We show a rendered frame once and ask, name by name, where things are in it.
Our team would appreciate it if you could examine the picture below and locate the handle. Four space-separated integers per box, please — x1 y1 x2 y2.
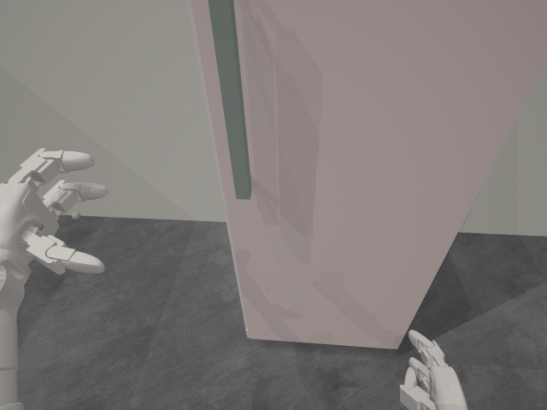
208 0 252 200

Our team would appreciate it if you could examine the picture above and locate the left robot hand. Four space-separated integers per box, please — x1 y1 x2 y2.
0 148 109 275

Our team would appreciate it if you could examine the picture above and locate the left robot forearm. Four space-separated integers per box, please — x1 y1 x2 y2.
0 247 32 410

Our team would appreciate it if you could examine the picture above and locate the right robot hand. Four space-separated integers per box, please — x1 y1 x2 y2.
400 330 468 410

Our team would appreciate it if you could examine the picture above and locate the fridge door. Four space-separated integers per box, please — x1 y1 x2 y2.
191 0 547 349

